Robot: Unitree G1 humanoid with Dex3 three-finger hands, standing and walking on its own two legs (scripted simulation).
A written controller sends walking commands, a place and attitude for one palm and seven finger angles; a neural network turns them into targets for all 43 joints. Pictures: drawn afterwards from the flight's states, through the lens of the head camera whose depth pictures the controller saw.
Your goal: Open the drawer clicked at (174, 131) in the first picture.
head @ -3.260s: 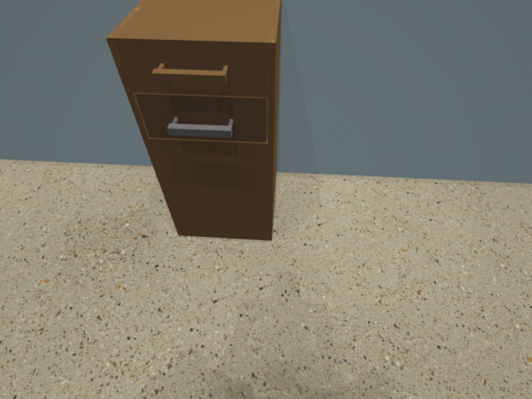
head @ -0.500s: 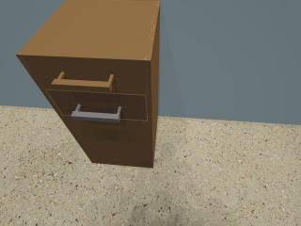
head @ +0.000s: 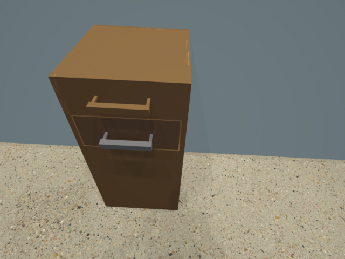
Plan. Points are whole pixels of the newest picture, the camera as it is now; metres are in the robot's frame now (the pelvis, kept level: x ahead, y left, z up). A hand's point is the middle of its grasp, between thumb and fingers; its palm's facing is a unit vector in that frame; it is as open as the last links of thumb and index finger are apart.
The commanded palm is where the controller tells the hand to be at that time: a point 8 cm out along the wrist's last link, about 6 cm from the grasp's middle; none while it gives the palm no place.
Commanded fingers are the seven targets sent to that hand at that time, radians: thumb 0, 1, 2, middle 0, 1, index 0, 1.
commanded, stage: come to a stop and stand still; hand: left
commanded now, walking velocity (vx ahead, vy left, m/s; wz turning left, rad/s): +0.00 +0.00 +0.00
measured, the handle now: (127, 140) +0.54 +0.20 -0.11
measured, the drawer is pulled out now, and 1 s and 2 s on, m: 0.00 0.00 0.00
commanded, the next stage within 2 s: look again from close up in 0.28 s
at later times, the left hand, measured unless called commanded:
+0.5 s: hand out of the picture -0.06 +0.15 -0.17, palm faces +0.03 -0.99 -0.16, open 7.4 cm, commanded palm none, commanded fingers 0.00 0.90 0.90 -0.20 -0.30 -0.20 -0.30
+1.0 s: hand out of the picture -0.03 +0.12 -0.17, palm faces +0.03 -0.99 -0.17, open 7.4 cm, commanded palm none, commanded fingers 0.00 0.90 0.90 -0.20 -0.30 -0.20 -0.30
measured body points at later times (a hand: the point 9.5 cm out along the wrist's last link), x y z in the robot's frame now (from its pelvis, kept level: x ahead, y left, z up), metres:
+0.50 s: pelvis -0.01 -0.01 +0.00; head -0.02 -0.01 +0.45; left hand -0.06 +0.20 -0.16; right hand -0.03 -0.23 -0.16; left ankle +0.01 +0.06 -0.74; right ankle +0.02 -0.16 -0.74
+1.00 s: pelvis -0.02 -0.04 +0.00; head -0.02 -0.04 +0.45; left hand -0.03 +0.17 -0.16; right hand -0.04 -0.25 -0.16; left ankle +0.01 +0.06 -0.74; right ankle +0.02 -0.16 -0.74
